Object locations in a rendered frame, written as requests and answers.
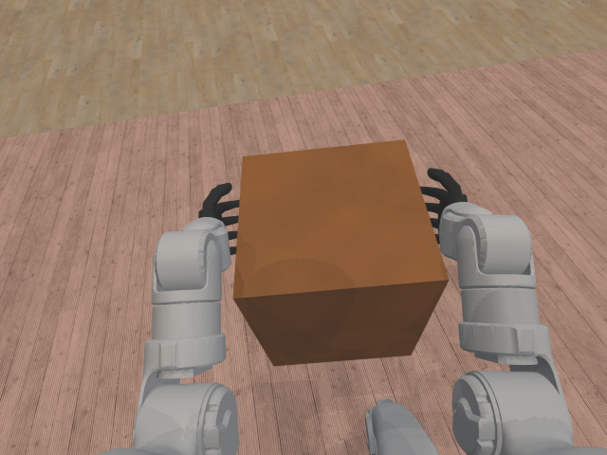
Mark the right robot forearm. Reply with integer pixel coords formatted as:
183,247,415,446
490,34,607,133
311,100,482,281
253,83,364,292
439,202,573,441

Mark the left robot forearm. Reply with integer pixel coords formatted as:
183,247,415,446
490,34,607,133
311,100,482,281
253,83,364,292
133,217,231,448

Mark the carton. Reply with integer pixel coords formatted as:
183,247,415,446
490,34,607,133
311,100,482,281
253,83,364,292
233,139,449,366

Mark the right robot hand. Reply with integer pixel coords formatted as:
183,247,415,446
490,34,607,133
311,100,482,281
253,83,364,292
420,168,468,244

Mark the robot right upper arm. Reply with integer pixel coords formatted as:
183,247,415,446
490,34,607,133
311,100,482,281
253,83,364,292
452,371,607,455

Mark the right robot thigh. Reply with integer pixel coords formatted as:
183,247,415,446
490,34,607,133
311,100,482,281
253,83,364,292
365,403,440,455

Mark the robot left upper arm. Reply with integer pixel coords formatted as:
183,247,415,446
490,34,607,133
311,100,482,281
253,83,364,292
99,383,239,455

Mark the left robot hand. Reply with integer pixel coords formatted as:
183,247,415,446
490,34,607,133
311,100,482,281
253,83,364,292
198,183,240,255

